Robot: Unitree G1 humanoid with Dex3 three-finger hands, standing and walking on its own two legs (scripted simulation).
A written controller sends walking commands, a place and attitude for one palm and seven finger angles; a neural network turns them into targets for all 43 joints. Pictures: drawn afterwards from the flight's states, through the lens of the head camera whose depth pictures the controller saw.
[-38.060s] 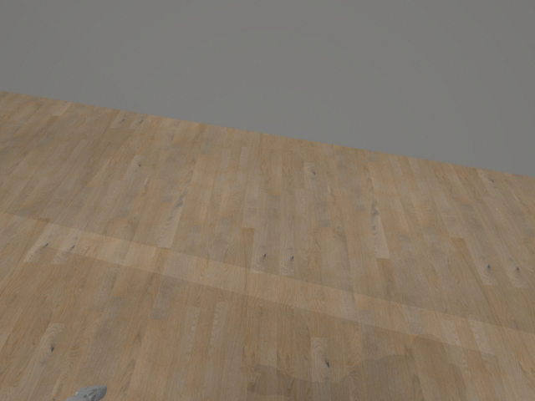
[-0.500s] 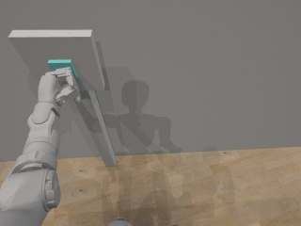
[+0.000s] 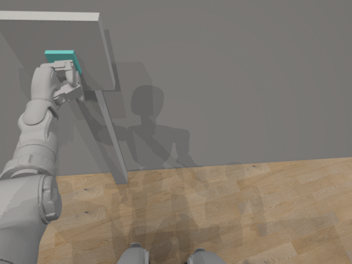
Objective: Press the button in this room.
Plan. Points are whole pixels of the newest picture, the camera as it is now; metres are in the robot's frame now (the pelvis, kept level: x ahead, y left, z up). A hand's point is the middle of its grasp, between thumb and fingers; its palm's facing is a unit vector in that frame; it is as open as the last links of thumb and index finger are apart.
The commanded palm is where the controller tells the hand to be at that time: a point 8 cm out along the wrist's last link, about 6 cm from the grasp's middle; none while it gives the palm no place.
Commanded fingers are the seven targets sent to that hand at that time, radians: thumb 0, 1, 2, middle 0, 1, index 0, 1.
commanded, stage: pull the fist back off the button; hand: left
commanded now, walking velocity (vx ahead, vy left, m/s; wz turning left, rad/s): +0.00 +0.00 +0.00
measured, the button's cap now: (65, 59) +0.54 +0.23 +0.14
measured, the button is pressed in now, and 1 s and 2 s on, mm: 14 0 0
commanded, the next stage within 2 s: draw the hand back to the body in 1.02 s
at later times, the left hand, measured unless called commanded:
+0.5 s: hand (78, 94) +0.46 +0.20 +0.11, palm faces +0.05 -1.00 +0.00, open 2.8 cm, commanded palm +0.43 +0.25 +0.11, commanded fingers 0.00 0.90 0.90 -1.30 -1.50 -1.30 -1.50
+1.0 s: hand (75, 121) +0.39 +0.19 +0.11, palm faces +0.05 -1.00 -0.01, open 3.1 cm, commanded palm +0.37 +0.24 +0.11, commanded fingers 0.00 0.90 0.90 -1.30 -1.50 -1.30 -1.50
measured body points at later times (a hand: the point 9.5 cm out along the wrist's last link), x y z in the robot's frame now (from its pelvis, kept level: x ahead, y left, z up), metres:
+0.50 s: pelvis +0.02 +0.01 +0.01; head +0.07 +0.01 +0.45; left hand +0.45 +0.25 +0.11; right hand +0.07 -0.26 -0.10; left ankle +0.06 +0.10 -0.69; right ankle +0.02 -0.10 -0.69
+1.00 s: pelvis +0.05 +0.00 +0.02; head +0.08 +0.00 +0.47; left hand +0.38 +0.24 +0.11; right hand +0.21 -0.25 -0.07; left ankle +0.06 +0.10 -0.69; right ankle +0.02 -0.10 -0.69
